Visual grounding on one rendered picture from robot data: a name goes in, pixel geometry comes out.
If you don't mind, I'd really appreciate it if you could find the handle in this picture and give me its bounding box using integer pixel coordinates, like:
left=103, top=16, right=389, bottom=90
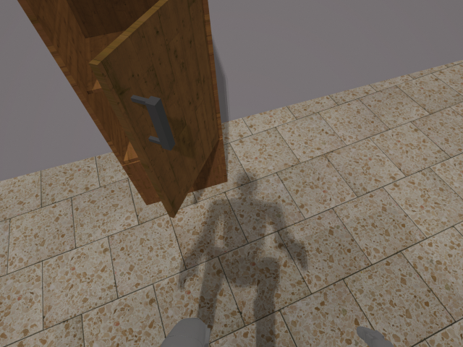
left=131, top=95, right=175, bottom=150

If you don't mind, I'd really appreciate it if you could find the cupboard door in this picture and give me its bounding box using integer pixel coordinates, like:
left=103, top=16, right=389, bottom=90
left=89, top=0, right=219, bottom=218

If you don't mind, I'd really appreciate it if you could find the robot left thigh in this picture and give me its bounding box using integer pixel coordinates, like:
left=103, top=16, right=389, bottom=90
left=160, top=318, right=211, bottom=347

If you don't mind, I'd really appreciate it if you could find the robot right hand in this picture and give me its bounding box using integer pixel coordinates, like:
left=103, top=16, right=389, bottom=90
left=357, top=326, right=394, bottom=347

